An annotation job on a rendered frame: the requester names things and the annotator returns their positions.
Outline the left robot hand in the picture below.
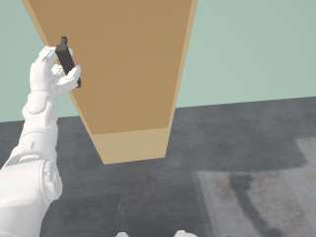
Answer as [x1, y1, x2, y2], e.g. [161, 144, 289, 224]
[30, 45, 81, 100]

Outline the cupboard door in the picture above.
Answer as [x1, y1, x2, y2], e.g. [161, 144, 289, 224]
[28, 0, 193, 135]

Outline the robot left shin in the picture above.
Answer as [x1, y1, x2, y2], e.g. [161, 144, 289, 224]
[117, 232, 127, 236]

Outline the robot left forearm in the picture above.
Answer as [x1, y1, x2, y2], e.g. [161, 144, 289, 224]
[0, 91, 59, 171]

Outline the robot left upper arm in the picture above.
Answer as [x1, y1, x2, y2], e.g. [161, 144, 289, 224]
[0, 159, 63, 237]

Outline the handle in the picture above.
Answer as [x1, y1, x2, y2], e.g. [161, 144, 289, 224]
[55, 37, 81, 88]

